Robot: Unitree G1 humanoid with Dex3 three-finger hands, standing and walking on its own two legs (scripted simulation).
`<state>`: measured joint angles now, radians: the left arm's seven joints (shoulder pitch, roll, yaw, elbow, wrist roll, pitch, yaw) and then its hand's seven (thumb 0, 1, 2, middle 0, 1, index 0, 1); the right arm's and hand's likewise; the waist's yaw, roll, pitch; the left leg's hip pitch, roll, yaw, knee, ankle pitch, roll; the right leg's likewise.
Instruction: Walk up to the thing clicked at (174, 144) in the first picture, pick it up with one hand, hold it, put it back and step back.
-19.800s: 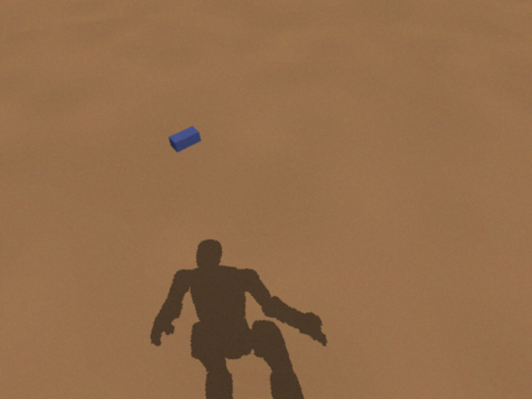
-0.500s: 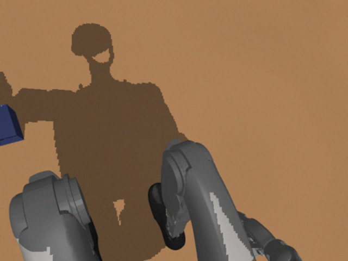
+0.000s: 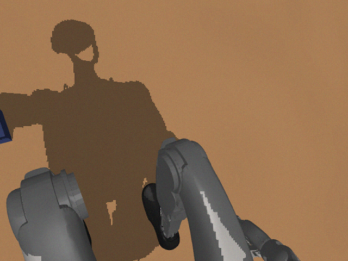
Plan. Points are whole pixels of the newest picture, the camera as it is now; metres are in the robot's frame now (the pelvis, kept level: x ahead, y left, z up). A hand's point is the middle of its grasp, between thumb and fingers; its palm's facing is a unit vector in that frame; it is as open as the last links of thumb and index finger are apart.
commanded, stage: rest palm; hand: left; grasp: from above
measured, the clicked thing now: out of the picture +0.41 +0.36 -0.26
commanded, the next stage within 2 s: close in 0.46 s
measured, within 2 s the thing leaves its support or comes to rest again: neither
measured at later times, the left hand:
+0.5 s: hand out of the picture +0.40 +0.36 -0.25, palm faces -0.44 -0.19 -0.88, open 14.0 cm
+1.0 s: hand out of the picture +0.40 +0.35 -0.24, palm faces -0.42 -0.14 -0.90, open 12.3 cm
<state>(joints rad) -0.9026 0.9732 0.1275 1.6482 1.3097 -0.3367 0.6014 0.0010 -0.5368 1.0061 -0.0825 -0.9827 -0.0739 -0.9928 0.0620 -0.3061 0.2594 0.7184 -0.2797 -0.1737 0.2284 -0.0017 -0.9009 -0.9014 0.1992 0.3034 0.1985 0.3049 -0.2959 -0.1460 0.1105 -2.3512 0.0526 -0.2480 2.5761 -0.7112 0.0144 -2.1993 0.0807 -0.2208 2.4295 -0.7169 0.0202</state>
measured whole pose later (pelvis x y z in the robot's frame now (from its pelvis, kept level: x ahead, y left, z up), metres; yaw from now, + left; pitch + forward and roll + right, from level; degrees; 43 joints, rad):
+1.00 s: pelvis -0.01 +0.00 +0.00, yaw -1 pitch +25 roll -14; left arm -0.94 1.00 0.11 1.71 1.30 -0.28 0.65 0.00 -0.22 0.79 -0.26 -0.90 -0.29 -0.87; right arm 0.04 -0.33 0.29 0.68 -0.28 -0.22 0.25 0.00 -0.89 -0.90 0.20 0.30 0.20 0.30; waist -0.31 -0.17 0.13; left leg -2.36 0.06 -0.26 2.58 -0.70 0.02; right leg -2.21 0.10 -0.23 2.42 -0.69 0.03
